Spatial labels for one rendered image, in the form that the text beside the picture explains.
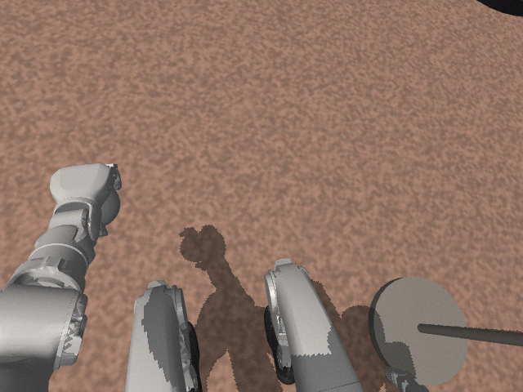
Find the left robot foot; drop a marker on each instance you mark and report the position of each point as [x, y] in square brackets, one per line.
[194, 358]

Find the left robot arm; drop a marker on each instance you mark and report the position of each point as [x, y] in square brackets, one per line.
[42, 307]

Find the right robot hand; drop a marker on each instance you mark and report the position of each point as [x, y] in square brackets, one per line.
[405, 381]

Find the ball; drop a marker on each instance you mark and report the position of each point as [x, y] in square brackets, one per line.
[110, 208]

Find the right robot foot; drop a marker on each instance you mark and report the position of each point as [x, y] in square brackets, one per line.
[284, 374]

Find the floor lamp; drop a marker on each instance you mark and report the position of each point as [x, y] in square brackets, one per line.
[416, 325]

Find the left robot hand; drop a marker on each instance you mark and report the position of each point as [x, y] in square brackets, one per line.
[93, 181]

